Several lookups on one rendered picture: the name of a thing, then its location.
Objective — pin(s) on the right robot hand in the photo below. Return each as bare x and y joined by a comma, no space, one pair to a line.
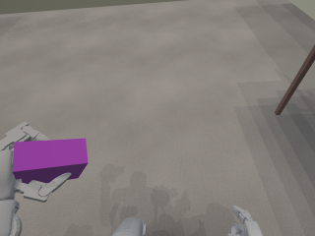
250,227

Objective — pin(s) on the left robot forearm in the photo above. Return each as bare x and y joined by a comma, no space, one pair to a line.
10,223

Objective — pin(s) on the left robot thigh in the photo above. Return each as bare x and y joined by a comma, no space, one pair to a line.
131,226

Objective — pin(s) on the left robot hand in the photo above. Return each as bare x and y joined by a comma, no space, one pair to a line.
9,185

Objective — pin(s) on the sponge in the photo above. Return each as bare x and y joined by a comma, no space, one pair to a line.
43,161

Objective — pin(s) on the table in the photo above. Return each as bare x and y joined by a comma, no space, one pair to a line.
297,80

